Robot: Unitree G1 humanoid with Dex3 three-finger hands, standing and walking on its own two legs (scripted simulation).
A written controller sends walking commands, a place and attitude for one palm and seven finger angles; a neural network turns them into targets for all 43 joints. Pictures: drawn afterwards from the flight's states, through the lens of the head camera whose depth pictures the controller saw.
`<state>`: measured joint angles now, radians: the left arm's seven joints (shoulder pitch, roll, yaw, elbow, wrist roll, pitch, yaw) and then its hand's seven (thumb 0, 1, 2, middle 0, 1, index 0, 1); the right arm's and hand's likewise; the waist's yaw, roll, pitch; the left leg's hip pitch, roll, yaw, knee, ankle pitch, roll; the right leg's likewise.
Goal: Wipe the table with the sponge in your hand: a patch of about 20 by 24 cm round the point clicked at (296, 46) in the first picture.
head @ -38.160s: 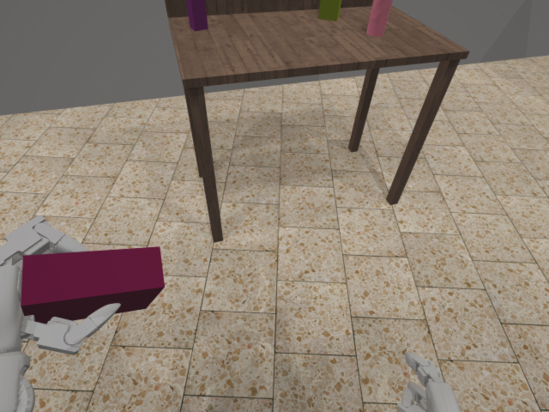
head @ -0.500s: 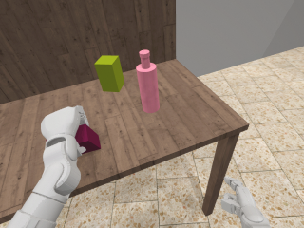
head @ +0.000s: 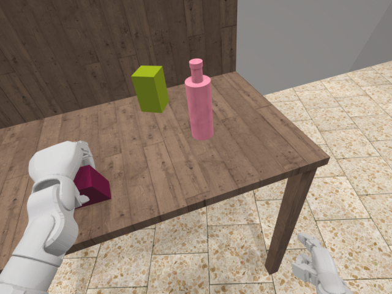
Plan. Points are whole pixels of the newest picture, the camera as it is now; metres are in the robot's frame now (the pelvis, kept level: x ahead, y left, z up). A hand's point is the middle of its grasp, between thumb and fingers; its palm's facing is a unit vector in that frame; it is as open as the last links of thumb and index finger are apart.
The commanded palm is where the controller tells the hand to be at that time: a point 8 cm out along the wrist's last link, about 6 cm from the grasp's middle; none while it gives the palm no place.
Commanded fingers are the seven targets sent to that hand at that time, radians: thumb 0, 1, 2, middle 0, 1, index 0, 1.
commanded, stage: wipe forward along the middle lane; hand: left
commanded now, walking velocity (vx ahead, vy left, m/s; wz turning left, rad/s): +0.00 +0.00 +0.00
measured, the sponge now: (81, 192) +0.29 +0.31 +0.07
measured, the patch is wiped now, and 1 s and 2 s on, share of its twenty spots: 1.00 1.00 1.00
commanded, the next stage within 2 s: slide back across to the first lane in 1.52 s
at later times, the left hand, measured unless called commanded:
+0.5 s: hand (76, 157) +0.33 +0.32 +0.13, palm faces -0.07 -0.01 -1.00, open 9.2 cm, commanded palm +0.32 +0.32 +0.16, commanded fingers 0.00 0.10 1.30 -1.20 -1.60 -1.20 -1.60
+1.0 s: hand (75, 148) +0.36 +0.33 +0.13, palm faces -0.12 +0.01 -0.99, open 9.3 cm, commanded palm +0.36 +0.34 +0.16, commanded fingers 0.00 0.10 1.30 -1.20 -1.60 -1.20 -1.60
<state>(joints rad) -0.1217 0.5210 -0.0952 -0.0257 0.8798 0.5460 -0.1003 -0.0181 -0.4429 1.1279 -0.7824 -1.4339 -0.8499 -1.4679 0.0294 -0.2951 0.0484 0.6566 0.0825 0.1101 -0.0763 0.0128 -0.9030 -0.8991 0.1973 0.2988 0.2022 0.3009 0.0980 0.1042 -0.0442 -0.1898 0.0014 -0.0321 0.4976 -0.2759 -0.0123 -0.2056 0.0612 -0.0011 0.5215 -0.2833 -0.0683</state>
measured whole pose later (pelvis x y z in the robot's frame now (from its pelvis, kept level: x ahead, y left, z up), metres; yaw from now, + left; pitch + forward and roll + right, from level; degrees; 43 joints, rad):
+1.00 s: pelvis -0.02 -0.01 +0.00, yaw +1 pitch +5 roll +0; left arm -0.66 0.63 -0.01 0.84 0.98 0.13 -0.07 0.00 -0.61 1.09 -0.94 -1.41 -0.96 -1.45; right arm 0.21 -0.31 0.01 0.71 0.09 0.12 -0.09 0.01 -0.90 -0.90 0.20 0.30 0.20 0.30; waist 0.02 0.09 -0.08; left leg -0.37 0.01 -0.06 0.51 -0.24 0.01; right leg -0.36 0.07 -0.03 0.50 -0.22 -0.08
